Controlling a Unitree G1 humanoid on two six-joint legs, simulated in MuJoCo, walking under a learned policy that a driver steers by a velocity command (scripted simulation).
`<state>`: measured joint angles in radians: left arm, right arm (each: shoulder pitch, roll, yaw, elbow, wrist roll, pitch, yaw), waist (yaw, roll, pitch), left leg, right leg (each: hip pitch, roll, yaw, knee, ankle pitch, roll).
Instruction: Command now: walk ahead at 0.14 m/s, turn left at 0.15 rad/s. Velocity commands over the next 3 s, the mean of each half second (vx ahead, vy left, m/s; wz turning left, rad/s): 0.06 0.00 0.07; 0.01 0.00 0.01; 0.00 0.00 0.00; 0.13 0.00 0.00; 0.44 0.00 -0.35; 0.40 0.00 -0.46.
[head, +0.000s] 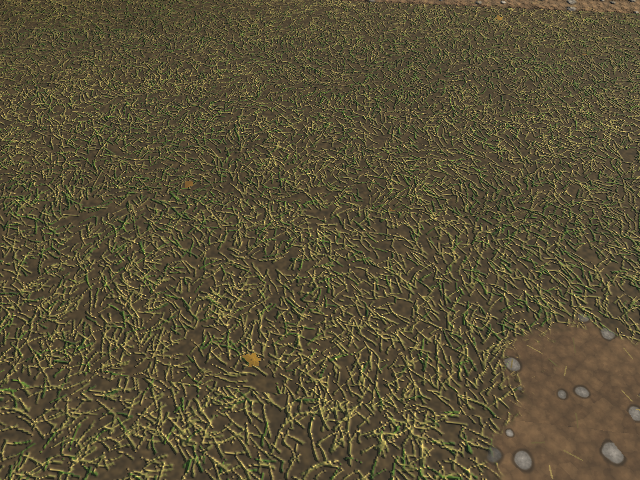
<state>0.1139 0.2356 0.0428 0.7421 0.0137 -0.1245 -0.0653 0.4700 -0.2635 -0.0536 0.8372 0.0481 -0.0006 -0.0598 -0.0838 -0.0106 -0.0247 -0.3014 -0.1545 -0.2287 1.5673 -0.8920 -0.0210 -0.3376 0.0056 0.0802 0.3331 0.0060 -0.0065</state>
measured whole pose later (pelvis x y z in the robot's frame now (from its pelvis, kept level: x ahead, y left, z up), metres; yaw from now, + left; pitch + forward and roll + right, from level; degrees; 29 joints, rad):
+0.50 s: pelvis +0.09 -0.03 -0.01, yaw +0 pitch +0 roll -1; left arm 0.33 0.19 0.03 0.93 0.01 0.00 0.02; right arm 0.22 -0.20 -0.06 0.87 -0.01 0.02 -0.05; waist 0.03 0.00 -0.02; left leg -0.28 0.04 -0.11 0.49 -0.22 -0.05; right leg -0.19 0.11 0.03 0.41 -0.23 -0.07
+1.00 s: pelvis +0.12 +0.00 -0.01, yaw +0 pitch -2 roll +0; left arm 0.28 0.18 0.06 0.99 0.00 0.04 0.04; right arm 0.23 -0.16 -0.06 1.05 0.01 -0.02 -0.04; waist 0.00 -0.01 0.04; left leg -0.20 -0.01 -0.07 0.52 -0.28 -0.01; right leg -0.12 0.05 0.05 0.48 -0.32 -0.03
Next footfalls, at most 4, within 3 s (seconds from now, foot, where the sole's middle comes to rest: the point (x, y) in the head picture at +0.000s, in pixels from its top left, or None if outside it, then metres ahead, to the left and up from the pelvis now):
0.38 left None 0.15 0.12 -0.79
2.02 left None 0.22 0.14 -0.79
2.50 right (357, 472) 0.52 -0.07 -0.79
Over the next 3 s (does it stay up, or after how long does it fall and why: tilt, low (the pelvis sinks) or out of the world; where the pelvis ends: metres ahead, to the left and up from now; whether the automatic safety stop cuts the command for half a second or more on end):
stays up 0.68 0.01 -0.07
